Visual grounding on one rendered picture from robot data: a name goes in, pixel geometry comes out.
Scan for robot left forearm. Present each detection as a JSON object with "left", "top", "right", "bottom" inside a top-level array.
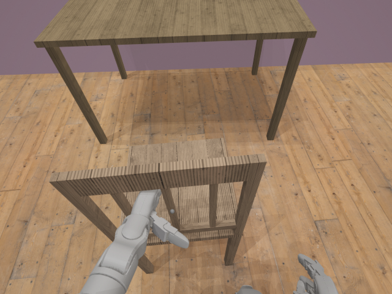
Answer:
[{"left": 78, "top": 214, "right": 150, "bottom": 294}]

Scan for table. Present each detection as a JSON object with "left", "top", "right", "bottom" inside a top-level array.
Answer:
[{"left": 34, "top": 0, "right": 317, "bottom": 144}]

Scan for robot right shin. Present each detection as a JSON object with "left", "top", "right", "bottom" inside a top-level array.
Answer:
[{"left": 240, "top": 285, "right": 253, "bottom": 290}]

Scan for robot left hand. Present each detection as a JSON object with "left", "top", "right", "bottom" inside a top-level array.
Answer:
[{"left": 131, "top": 189, "right": 189, "bottom": 249}]

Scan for robot right hand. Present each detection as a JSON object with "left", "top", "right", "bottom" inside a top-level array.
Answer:
[{"left": 293, "top": 254, "right": 339, "bottom": 294}]

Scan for chair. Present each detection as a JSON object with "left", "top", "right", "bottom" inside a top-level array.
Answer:
[{"left": 49, "top": 138, "right": 267, "bottom": 274}]

